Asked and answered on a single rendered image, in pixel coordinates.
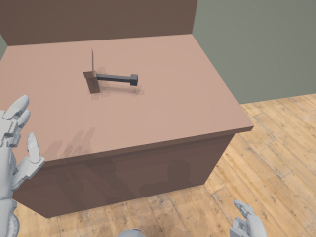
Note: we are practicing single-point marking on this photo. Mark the left robot forearm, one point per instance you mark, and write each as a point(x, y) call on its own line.
point(9, 223)

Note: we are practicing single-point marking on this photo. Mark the tap lever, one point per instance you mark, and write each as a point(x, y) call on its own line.
point(132, 79)

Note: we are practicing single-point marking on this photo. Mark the counter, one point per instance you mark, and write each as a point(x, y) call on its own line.
point(106, 142)

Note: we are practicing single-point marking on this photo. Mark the robot right hand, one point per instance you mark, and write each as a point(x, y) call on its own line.
point(253, 227)

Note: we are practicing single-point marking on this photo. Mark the robot left hand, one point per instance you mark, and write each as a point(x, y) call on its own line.
point(11, 123)

